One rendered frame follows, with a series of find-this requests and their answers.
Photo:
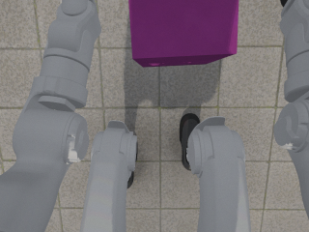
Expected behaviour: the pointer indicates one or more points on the left robot forearm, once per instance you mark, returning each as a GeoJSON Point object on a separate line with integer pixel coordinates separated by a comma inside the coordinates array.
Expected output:
{"type": "Point", "coordinates": [67, 59]}

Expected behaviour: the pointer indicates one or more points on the right robot forearm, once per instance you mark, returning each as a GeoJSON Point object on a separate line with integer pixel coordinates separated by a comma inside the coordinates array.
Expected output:
{"type": "Point", "coordinates": [295, 28]}

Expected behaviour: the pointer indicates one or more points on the right robot thigh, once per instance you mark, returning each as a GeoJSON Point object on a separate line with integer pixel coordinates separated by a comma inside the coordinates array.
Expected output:
{"type": "Point", "coordinates": [224, 201]}

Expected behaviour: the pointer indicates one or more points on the right robot shin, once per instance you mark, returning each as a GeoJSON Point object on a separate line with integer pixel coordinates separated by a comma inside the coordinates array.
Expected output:
{"type": "Point", "coordinates": [219, 121]}

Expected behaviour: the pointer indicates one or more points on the left robot upper arm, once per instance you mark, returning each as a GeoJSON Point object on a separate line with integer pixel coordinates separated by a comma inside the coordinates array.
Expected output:
{"type": "Point", "coordinates": [46, 143]}

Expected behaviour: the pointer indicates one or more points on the right robot upper arm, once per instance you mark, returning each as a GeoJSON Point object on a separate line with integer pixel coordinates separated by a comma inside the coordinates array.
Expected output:
{"type": "Point", "coordinates": [291, 132]}

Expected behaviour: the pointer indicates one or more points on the carton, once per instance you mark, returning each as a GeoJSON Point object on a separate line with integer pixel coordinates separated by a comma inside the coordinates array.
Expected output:
{"type": "Point", "coordinates": [182, 32]}

